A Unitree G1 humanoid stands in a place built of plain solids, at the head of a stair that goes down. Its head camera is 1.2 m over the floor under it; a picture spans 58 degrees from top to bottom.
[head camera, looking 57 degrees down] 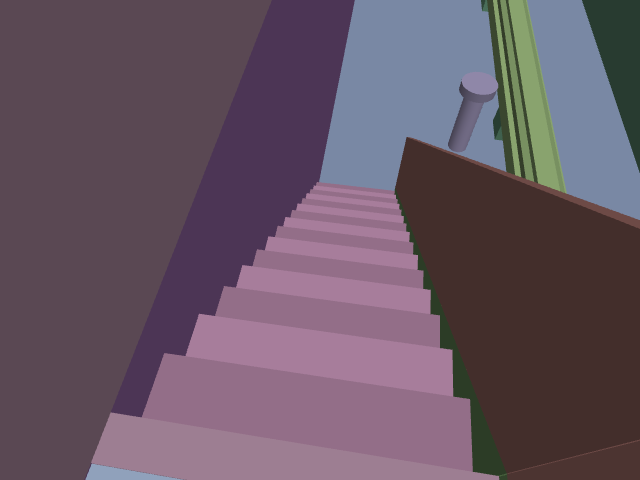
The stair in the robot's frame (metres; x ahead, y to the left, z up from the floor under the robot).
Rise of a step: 0.20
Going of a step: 0.23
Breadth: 1.00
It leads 8 degrees to the right of straight ahead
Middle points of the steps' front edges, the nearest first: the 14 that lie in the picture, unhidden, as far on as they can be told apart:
0.17 0.06 0.00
0.39 0.02 -0.20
0.62 -0.01 -0.40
0.85 -0.05 -0.61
1.07 -0.08 -0.81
1.30 -0.11 -1.01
1.53 -0.15 -1.22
1.76 -0.18 -1.42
1.98 -0.21 -1.62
2.21 -0.25 -1.83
2.44 -0.28 -2.03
2.66 -0.32 -2.23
2.89 -0.35 -2.44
3.12 -0.38 -2.64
